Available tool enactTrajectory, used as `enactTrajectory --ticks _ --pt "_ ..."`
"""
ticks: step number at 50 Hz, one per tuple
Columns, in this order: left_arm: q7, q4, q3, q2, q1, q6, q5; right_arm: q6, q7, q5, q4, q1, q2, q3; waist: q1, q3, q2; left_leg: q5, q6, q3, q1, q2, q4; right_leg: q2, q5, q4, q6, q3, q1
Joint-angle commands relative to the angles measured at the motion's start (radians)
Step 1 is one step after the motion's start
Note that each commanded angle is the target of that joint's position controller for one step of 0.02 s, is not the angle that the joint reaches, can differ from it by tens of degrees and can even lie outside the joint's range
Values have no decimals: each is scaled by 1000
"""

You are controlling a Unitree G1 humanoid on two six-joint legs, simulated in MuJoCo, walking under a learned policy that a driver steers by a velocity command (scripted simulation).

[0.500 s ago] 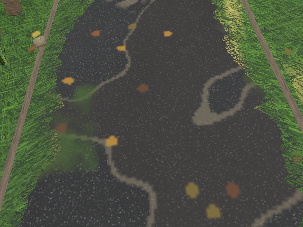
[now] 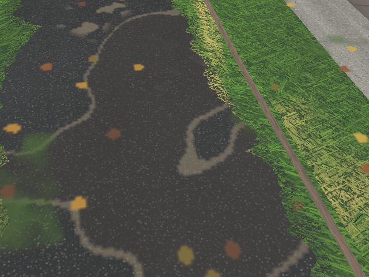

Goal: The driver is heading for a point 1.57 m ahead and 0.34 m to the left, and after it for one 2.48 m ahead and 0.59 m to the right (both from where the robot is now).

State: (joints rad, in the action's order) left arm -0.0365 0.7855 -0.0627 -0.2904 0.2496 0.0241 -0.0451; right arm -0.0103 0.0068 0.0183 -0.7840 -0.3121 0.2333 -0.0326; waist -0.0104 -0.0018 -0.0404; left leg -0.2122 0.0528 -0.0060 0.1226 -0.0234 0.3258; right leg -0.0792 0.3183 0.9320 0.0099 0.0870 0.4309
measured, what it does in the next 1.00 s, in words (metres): walks ahead: right foot, then left foot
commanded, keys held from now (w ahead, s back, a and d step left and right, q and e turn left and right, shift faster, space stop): w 1.00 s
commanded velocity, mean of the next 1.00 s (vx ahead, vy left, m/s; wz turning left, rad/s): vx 0.45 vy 0.00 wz -0.03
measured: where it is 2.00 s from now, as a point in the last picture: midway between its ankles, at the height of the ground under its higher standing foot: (182, 238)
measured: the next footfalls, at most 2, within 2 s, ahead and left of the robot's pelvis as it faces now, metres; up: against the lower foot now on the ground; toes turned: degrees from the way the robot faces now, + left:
right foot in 0.24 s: +0.14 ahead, -0.13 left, +0.00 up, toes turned -1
left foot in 0.74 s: +0.48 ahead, +0.05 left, +0.00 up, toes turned +3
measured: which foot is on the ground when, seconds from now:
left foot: down 0.00-0.24, up 0.26-0.72, down 0.74-1.00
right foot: up 0.00-0.22, down 0.24-0.74, up 0.76-1.00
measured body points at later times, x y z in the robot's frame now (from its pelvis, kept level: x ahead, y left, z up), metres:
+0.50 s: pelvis +0.17 -0.05 +0.00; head +0.19 -0.07 +0.45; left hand +0.18 +0.21 -0.13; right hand +0.28 -0.31 -0.14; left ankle +0.24 +0.09 -0.68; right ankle +0.10 -0.12 -0.75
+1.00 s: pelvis +0.45 -0.01 +0.00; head +0.47 +0.00 +0.45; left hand +0.55 +0.25 -0.14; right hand +0.45 -0.27 -0.14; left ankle +0.44 +0.05 -0.75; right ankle +0.51 -0.16 -0.68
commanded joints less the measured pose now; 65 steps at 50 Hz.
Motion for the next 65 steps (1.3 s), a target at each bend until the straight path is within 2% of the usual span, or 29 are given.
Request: enactTrajectory --ticks 1,7,9,11,12,13,14,15,16,18,25,31,34,36,37,38,39,40,42,45,49,51,55,58,60,62,63,64,65 --pt "-13 -68 -9 -60 -102 -24 2 -35 -6 -5 21 -30 155 -47 -32 74 162 -209 143 -259 -120 223 -209 61 -38 -58 -25 -64 213" --pt "-12 -87 9 -37 -199 -44 11 -47 -15 2 -30 -100 180 -62 -68 87 182 -151 166 -217 -37 238 -179 73 13 -321 -4 -138 42" --pt "-5 -80 10 -39 -170 -53 15 -45 -20 -1 -35 -88 187 -65 -40 88 170 -115 162 -209 37 245 -150 61 -24 -402 24 -156 -84" --pt "10 -30 5 -46 -27 -70 9 -43 -19 -11 -38 -62 176 -62 44 57 115 -23 126 -159 170 210 -30 37 -98 -523 50 -156 -349" --pt "23 12 -9 -88 105 -83 2 -48 -18 -8 -29 -44 136 -48 104 -13 42 14 93 -96 264 155 131 103 -48 -554 68 -62 -540" --pt "39 24 -36 -204 240 -91 -13 -55 -26 -21 29 -8 40 -18 162 -110 -191 -164 33 35 470 30 465 381 271 -697 150 331 -723" --pt "38 47 -49 -246 264 -87 7 -49 -17 -2 40 18 111 -36 151 -52 -189 -327 36 24 600 -25 654 487 389 -793 222 583 -624" --pt "33 30 -28 -174 172 -83 12 -43 -20 9 24 10 150 -49 90 40 -67 -264 54 -39 622 46 742 448 388 -773 223 487 -542" --pt "27 12 -11 -114 98 -87 17 -45 -34 5 8 3 132 -45 55 74 -39 -177 53 -48 601 75 740 392 288 -780 202 388 -468" --pt "29 10 6 -64 57 -100 22 -39 -48 14 -10 -4 118 -43 18 81 -52 -77 28 -24 550 111 702 308 52 -812 162 225 -414" --pt "28 95 12 -56 169 -119 38 -21 -59 23 39 182 80 -26 30 93 -30 94 -49 49 623 120 596 249 -461 -813 188 28 -427" --pt "38 155 13 -79 225 -120 32 -25 -55 11 94 347 63 -6 56 120 -33 184 -6 93 494 71 306 269 -603 -804 175 -17 -461" --pt "48 172 10 -101 198 -118 27 -31 -39 12 75 275 87 -16 3 76 -39 101 50 107 355 18 249 289 -905 -679 150 -40 -529" --pt "50 179 6 -117 176 -107 22 -44 -19 17 -14 14 128 -38 -112 -71 -18 84 94 119 47 -32 170 249 -1021 -354 119 -83 -496" --pt "48 162 15 -91 189 -107 28 -52 -5 39 -53 -153 190 -57 -165 -184 43 -13 137 -46 -215 125 156 205 -728 -78 107 -107 -309" --pt "35 146 38 33 324 -106 61 -53 -3 54 -61 -202 301 -84 -94 -320 293 -138 279 -570 -495 436 76 10 30 327 60 -138 60" --pt "38 158 11 -77 255 -107 33 -43 -14 5 -58 -136 244 -76 -97 -286 173 -189 275 -720 -414 418 -52 8 158 421 79 -2 159" --pt "35 126 4 -84 169 -109 32 -44 -15 -4 -44 -16 196 -62 -48 -108 133 -187 246 -531 -258 386 -66 73 64 407 87 -6 203" --pt "28 122 12 -47 112 -108 25 -60 -18 1 -51 52 106 -38 -4 7 74 -3 194 -329 -49 300 -124 140 -23 294 85 -23 137" --pt "12 136 20 -6 136 -72 5 -84 -18 -4 -95 16 83 -28 40 19 90 163 172 -196 54 243 -169 160 -48 214 58 -49 54" --pt "2 88 22 -4 -22 -58 4 -93 -19 -11 -139 -56 103 -32 24 79 85 192 170 -113 30 214 -231 197 -177 71 21 -89 192" --pt "0 60 26 1 -109 -61 9 -91 -19 -14 -156 -88 98 -28 6 94 83 245 156 -76 3 192 -233 198 -251 -43 7 -109 222" --pt "9 48 46 42 -192 -72 21 -89 -12 -10 -191 -138 91 -16 -20 79 96 695 107 32 -22 157 -128 126 -352 -263 8 -179 92" --pt "24 57 46 28 -193 -80 22 -79 -2 -2 -214 -154 87 -9 -24 53 133 772 97 23 -104 176 -49 91 -339 -330 32 -170 38" --pt "34 89 35 -1 -114 -91 16 -73 8 1 -217 -125 94 -11 12 31 145 832 86 -1 -144 191 48 66 -278 -388 61 -153 -45" --pt "47 158 19 -42 75 -120 -2 -70 13 -15 -219 -111 99 -11 92 -49 77 693 44 20 -100 140 298 99 -544 -544 94 -121 -290" --pt "52 179 3 -119 190 -129 -21 -73 19 -27 -195 -162 59 1 92 -185 -42 248 17 53 78 85 541 331 -1093 -416 150 64 -557" --pt "47 184 -1 -123 190 -114 12 -56 19 -72 -241 -330 -18 13 44 -364 -196 -449 -4 33 232 -58 817 537 -1377 -402 349 306 -728" --pt "39 162 8 -76 142 -102 51 -33 26 -39 -261 -274 64 -9 48 -332 -41 -426 -8 -65 248 -29 850 484 -1206 -458 343 274 -622"
Over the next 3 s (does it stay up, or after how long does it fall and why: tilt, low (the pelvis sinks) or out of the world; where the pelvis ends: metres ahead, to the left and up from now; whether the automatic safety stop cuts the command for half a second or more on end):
stays up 0.84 -0.06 -0.01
